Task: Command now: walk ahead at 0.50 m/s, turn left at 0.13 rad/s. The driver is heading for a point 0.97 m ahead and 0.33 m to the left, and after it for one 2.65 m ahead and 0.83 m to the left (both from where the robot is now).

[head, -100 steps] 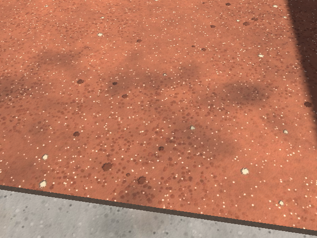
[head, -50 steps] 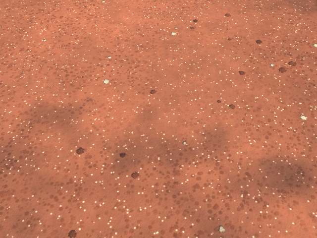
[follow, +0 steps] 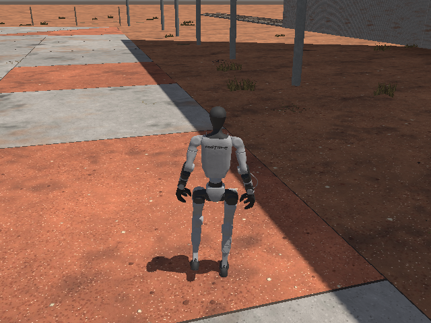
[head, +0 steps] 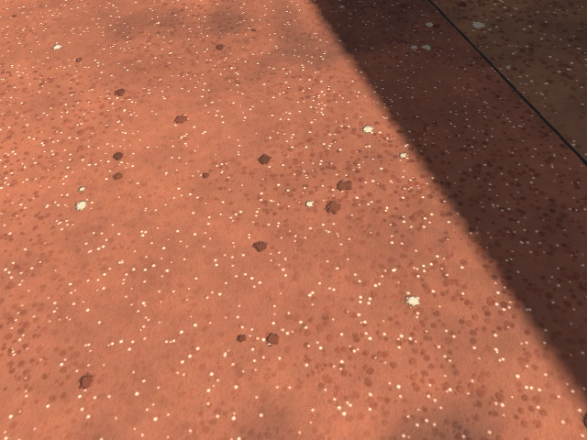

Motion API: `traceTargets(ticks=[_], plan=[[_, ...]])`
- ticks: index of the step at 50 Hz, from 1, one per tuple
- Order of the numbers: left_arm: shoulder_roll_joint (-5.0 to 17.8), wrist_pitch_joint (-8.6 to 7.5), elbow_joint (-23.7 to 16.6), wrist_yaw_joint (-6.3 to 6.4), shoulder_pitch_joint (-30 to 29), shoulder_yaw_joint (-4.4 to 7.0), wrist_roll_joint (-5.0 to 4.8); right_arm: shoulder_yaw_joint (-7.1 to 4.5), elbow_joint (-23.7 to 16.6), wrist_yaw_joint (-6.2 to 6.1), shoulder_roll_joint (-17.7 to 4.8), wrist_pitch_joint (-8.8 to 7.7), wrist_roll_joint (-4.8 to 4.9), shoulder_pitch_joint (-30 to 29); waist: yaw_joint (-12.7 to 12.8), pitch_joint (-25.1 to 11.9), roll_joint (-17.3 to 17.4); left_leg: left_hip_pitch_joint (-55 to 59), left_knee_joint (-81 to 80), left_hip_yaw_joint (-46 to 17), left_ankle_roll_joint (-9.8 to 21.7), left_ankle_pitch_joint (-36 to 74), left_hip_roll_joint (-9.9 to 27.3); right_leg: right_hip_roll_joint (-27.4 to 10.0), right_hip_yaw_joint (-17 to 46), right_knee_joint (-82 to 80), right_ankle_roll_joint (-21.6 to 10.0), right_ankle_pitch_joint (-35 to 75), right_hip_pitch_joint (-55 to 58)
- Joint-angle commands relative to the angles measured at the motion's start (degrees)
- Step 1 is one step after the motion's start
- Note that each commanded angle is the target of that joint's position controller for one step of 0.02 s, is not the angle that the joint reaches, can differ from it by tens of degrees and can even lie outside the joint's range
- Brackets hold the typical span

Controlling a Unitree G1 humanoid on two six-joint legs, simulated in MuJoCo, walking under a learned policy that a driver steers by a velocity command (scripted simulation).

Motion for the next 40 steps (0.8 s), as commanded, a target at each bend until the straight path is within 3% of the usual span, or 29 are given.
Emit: traceTargets(ticks=[1, 5, 8, 13, 16, 17, 18, 19, 20, 21, 22, 23, 25, 28, 32, 37, 40], plan=[[6.79, -2.14, -1.28, 0.38, 2.44, 1.8, -0.33, -1.32, -1.11, 0.8, -3.57, 0.88, -0.28, 3.82, -0.09, -0.72, -5.81, -5.76, -0.36, -2.56, -0.19, 5.37, 0.85, -15.59, 9.65, -14.61, -6.03, 13.21, 3.59], [6.2, -2.71, 0.59, 0.51, 5.07, 1.63, -0.17, -1.52, -3.02, 0.92, -3.17, 0.92, -0.31, -3.8, 1.45, 2.49, -4.75, -12.99, -7.25, -3.57, -0.7, 13.4, 0.52, -15.41, 4.44, -16.64, -5.31, 14.06, 6.65], [6.21, -3.05, 1.49, 0.75, 5.59, 1.47, -0.31, -0.9, -4.49, 1.39, -2.12, 0.61, -0.52, -8.75, 2.39, 3.36, -4.94, -12.04, -15.84, -0.8, -0.39, 18.97, -0.03, -14.83, -0.05, -16.5, -4.38, 17.72, 8.34], [7.65, -2.49, 4.33, 1.82, 9.61, 1.57, -0.05, -0.25, -8.14, 2.27, -1.79, 0.32, -0.87, -15.92, 4.31, 4.47, -4.77, -10.37, -26.61, 4.96, 2.75, 16.38, -1.82, -16.95, -4.32, -12.04, -2.84, 30.19, 16.94], [10.01, -1.71, 4.71, 2.39, 8.51, 1.96, 0.33, -0.99, -7.58, 1.66, -3.22, 0.46, -1.01, -10.92, 1.44, -0.13, -6.9, -1.64, -28.24, 8.86, 6.41, 7.5, -7.26, -17.47, -7.21, 0.84, -1.43, 56.22, 20.63], [10.82, -1.15, 4.62, 2.5, 8.12, 2.16, 0.53, -1.64, -6.26, 1.37, -4.35, 0.25, -1.16, -5.61, -0.84, -3.44, -7.0, 4.29, -29.56, 9.13, 7.91, 5.01, -9.33, -17.42, -7.83, 9.89, -1.25, 59.24, 20.06], [11.22, -0.76, 4.12, 2.53, 7.5, 2.19, 0.28, -2.7, -3.79, 0.91, -6.13, -0.2, -1.74, 2.78, -4.84, -8.2, -5.3, 16.16, -33.99, 7.2, 9.94, 6.54, -10.16, -16.3, -8.8, 22.67, -0.27, 52.25, 14.51], [9.26, -1.02, 1.99, 2.3, 7.59, 1.58, 0.16, -4.55, -2.36, -0.03, -11.71, -0.23, -2.12, 10.69, -7.74, -14.41, 1.01, 30.5, -35.8, -7.98, 13.81, 2.64, 1.3, -13.74, -9.33, 41.01, 1.25, 29.97, 1.78], [5.0, -1.6, -1.76, 1.07, 8.36, 1.04, -0.92, -5.88, -3.65, -0.31, -16.82, 0.43, -0.63, 6.98, -2.96, -18.81, 15.27, 45.15, -43.86, -41.86, 23.67, 7.27, 15.61, 0.85, -3.77, 61.87, 4.66, -18.86, -23.04], [8.44, -2.17, -2.62, 0.83, 2.37, 1.33, 0.23, -5.92, -3.71, -0.32, -15.62, 0.92, 1.07, 6.54, -5.36, -16.56, 3.36, 43.81, -45.94, -39.04, 23.01, 10.1, 14.49, -2.77, 6.64, 63.26, 3.9, -15.36, -29.67], [7.36, -2.92, -3.75, 0.59, -0.15, 0.91, -0.46, -5.19, -3.49, -0.82, -12.88, 0.94, 1.07, 3.72, -3.76, -9.42, 0.45, 36.84, -46.34, -31.17, 21.16, 13.61, 13.44, -5.76, 6.91, 59.73, 3.7, -10.5, -30.9], [7.09, -3.22, -3.37, 0.67, 0.46, 0.83, -0.56, -4.32, -3.04, -0.96, -9.69, 0.86, 0.86, 1.89, -0.94, -3.92, -3.77, 28.22, -47.72, -25.86, 18.3, 19.76, 10.8, -7.75, 6.33, 53.43, 3.92, -8.39, -27.76], [6.38, -1.12, -3.2, 0.56, 1.89, 0.66, 1.19, -3.41, -3.53, -1.26, -7.36, 0.18, 1.09, -1.64, 2.58, -1.91, -3.05, 19.41, -49.54, -18.5, 15.49, 24.97, 5.56, -9.4, 6.38, 46.78, 5.45, -8.21, -21.23], [5.36, 1.12, -4.05, 0.04, 1.61, 0.5, 1.66, -3.73, -3.26, -0.9, -9.07, -1.12, 1.22, -0.35, 3.36, -2.21, -1.08, 16.03, -51.12, -15.26, 15.4, 27.6, 2.64, -9.17, 4.57, 40.64, 7.3, -6.0, -20.29], [5.26, 1.33, -7.5, -0.19, -7.93, 0.33, 1.33, -4.03, -2.85, -0.86, -9.74, -1.08, 1.19, 3.19, 0.28, 0.25, 0.88, 16.96, -52.34, -15.47, 13.2, 23.24, 0.62, -9.05, 3.84, 28.5, 8.86, 3.49, -24.62], [5.42, 0.6, -10.5, -0.6, -16.36, -0.14, 0.62, -4.35, -2.51, -1.23, -10.4, -0.79, 0.7, 7.75, -3.55, -0.14, 2.0, 23.71, -48.48, -17.95, 11.69, 27.11, 1.02, -6.45, 4.14, 17.41, 8.41, 9.02, -25.32], [6.63, -0.15, -11.64, -0.56, -16.96, -0.07, 0.3, -4.59, -3.26, -1.79, -11.37, -0.75, 0.16, 7.24, -2.93, -0.34, 2.82, 25.42, -44.94, -20.85, 10.24, 30.41, 2.43, -4.95, 5.26, 12.06, 7.04, 6.65, -20.86]])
